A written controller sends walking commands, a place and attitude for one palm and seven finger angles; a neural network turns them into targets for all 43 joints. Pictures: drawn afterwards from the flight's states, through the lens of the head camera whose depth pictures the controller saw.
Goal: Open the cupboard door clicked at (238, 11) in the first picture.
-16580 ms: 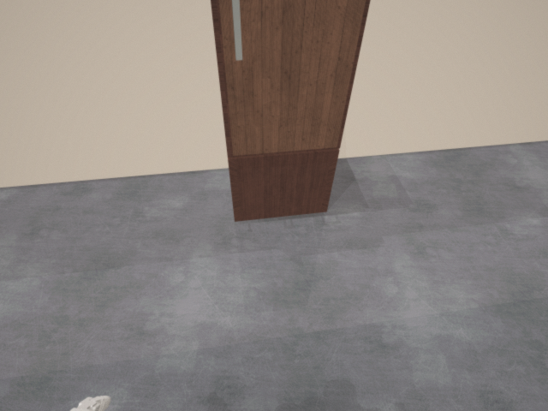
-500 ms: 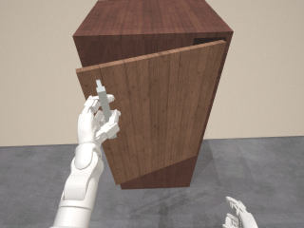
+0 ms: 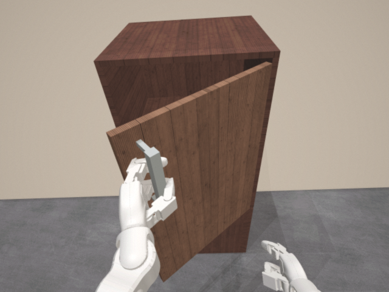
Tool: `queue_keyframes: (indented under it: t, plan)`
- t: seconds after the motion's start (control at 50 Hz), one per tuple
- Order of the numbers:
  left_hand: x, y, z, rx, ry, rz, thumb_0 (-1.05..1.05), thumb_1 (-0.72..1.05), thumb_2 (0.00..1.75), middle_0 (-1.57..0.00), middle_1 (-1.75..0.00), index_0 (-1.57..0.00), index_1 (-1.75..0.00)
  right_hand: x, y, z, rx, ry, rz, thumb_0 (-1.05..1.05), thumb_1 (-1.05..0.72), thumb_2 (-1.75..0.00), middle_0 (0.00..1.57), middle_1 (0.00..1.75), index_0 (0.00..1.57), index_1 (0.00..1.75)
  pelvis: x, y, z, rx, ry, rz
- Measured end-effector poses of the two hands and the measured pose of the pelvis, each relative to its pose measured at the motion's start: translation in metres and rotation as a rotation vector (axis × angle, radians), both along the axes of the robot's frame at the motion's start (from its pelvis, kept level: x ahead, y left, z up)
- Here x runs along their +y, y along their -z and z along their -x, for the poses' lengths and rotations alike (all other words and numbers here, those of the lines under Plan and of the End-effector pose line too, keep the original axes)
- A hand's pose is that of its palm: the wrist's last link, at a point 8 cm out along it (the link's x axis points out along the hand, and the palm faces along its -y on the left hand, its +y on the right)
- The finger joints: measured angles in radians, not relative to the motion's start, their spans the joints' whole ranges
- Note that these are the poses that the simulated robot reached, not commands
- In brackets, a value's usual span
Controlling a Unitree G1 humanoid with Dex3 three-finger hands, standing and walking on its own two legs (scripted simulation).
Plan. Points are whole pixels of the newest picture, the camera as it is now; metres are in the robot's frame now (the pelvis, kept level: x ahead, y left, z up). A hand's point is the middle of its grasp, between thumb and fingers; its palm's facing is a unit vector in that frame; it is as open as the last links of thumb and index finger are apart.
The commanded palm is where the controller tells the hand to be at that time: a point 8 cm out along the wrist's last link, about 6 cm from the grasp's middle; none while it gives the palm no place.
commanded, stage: open thumb and fingers to let go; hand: left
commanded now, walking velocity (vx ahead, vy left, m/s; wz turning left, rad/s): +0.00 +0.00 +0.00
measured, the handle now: (154, 180) +0.29 +0.09 +0.14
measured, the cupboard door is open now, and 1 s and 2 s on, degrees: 40 34 40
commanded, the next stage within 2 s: slide the hand sideways off the handle in 0.88 s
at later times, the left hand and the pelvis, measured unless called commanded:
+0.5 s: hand (161, 189) +0.26 +0.08 +0.15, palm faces +0.40 -0.92 +0.00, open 11.1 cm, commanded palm +0.21 +0.10 +0.14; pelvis -0.01 -0.01 +0.00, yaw +1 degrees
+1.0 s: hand (160, 191) +0.26 +0.08 +0.15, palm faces +0.26 -0.97 +0.00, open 15.3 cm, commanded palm +0.20 +0.09 +0.14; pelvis -0.02 +0.03 +0.00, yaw +0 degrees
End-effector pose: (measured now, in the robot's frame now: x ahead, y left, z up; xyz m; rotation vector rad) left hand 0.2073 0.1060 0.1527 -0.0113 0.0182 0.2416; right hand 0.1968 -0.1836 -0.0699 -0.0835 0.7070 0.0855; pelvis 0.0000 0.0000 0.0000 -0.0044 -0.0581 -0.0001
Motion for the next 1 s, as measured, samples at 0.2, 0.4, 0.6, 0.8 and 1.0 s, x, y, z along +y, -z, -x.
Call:
queue_keyframes:
  t: [0.2,0.4,0.6,0.8,1.0]
  plan:
    - [0.005,0.003,-0.010,-0.012,-0.165,-0.005,0.00,0.59,0.79,-0.35,-1.29,-0.34,-1.30,-0.034,0.012,0.015,0.049,0.026,0.094,0.01,-0.91,-0.90,0.20,0.30,0.20,0.30,-0.013,-0.001,0.011,-0.002,-0.014,-0.007]
    - [0.010,0.007,-0.011,-0.028,-0.188,-0.018,0.00,0.23,0.62,-0.34,-1.28,-0.35,-1.27,-0.026,0.006,0.008,0.002,0.027,0.083,0.01,-0.91,-0.90,0.20,0.30,0.20,0.30,-0.014,-0.002,0.012,-0.001,-0.020,-0.010]
    - [0.015,0.007,-0.017,-0.038,-0.140,-0.008,0.00,-0.31,0.39,-0.32,-1.20,-0.31,-1.19,-0.003,0.003,0.003,-0.009,0.012,0.071,0.01,-0.91,-0.90,0.20,0.30,0.20,0.30,0.000,-0.003,0.008,-0.006,-0.021,-0.005]
    - [0.019,0.007,-0.017,-0.037,-0.067,-0.014,-0.01,-0.47,0.31,-0.28,-0.86,-0.27,-0.86,0.015,-0.001,0.003,-0.021,0.005,0.054,0.01,-0.90,-0.90,0.20,0.30,0.20,0.30,0.018,0.000,0.009,-0.011,-0.004,0.004]
    - [0.017,0.006,-0.016,-0.027,-0.021,-0.015,-0.02,-0.50,0.31,-0.29,-0.55,-0.29,-0.54,0.027,0.002,0.013,-0.009,-0.009,0.031,0.01,-0.90,-0.90,0.20,0.30,0.20,0.30,0.028,0.004,0.018,-0.013,0.009,0.008]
